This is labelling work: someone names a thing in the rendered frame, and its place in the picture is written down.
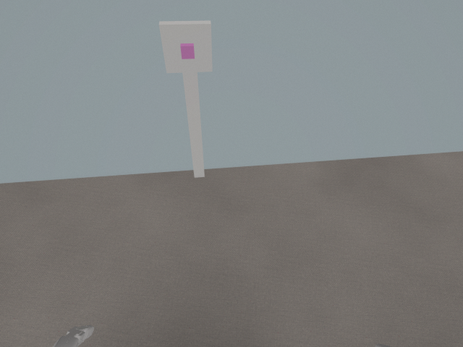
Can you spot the button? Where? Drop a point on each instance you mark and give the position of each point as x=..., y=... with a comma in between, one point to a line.
x=187, y=50

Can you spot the robot left hand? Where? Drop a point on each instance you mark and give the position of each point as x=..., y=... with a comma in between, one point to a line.
x=75, y=336

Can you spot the panel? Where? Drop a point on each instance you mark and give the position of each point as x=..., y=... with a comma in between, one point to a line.
x=198, y=32

